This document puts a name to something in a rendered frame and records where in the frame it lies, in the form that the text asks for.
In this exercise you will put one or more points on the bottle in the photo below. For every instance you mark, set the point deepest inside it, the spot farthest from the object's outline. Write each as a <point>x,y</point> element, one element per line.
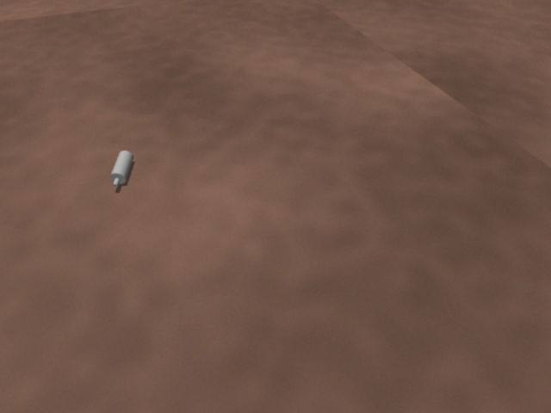
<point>121,168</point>

